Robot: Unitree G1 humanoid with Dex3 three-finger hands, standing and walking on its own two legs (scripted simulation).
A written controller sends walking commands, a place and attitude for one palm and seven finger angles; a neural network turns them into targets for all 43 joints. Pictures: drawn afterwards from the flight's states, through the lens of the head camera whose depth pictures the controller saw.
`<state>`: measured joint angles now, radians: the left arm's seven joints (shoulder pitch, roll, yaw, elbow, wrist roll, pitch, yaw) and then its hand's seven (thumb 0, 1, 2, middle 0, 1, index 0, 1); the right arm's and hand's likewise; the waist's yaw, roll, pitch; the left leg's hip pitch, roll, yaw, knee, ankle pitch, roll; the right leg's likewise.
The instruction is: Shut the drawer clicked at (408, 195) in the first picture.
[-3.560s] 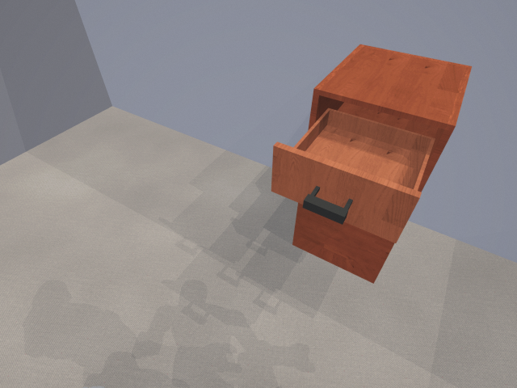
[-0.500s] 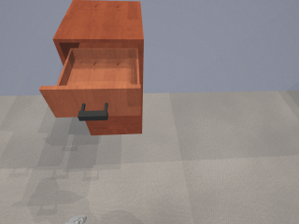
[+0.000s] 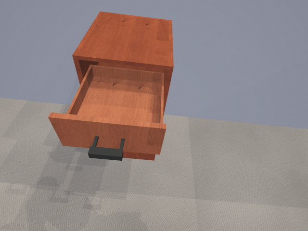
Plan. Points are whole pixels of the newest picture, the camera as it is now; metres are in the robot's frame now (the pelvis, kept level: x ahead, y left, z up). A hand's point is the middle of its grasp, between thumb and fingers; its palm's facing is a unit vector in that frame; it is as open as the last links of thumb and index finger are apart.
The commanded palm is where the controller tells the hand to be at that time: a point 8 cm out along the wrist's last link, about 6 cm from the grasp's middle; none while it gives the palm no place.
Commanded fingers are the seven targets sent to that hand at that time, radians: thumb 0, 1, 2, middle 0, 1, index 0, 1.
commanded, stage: come to a stop and stand still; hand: left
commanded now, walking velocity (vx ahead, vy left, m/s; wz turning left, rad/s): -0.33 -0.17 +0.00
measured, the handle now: (107, 147) +0.36 +0.17 -0.06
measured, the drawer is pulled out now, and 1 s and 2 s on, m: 0.30 0.30 0.30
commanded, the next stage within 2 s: look again from close up in 1.02 s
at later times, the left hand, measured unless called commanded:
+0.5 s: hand out of the picture +0.06 +0.13 -0.15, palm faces +0.07 -0.96 -0.26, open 7.3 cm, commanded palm none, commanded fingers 0.00 0.90 0.90 -0.20 -0.30 -0.20 -0.30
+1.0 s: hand out of the picture -0.04 +0.17 -0.17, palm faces +0.10 -0.98 -0.16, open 7.4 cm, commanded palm none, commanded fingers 0.00 0.90 0.90 -0.20 -0.30 -0.20 -0.30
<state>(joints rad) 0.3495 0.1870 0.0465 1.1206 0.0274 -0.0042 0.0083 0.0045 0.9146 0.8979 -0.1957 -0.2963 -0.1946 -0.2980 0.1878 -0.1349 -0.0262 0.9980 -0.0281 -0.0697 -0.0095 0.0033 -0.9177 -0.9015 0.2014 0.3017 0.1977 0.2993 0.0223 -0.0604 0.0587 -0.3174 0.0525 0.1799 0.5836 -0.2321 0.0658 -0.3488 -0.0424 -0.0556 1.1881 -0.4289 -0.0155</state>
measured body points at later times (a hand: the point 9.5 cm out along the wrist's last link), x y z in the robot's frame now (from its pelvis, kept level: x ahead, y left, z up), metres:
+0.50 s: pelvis +0.02 -0.05 +0.01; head +0.05 -0.08 +0.46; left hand +0.05 +0.18 -0.13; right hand +0.05 -0.28 -0.16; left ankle -0.02 +0.07 -0.66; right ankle +0.07 -0.14 -0.73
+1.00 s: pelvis -0.03 -0.01 +0.02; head -0.03 +0.02 +0.47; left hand -0.04 +0.23 -0.15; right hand -0.05 -0.22 -0.13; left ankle -0.06 +0.10 -0.73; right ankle -0.03 -0.14 -0.66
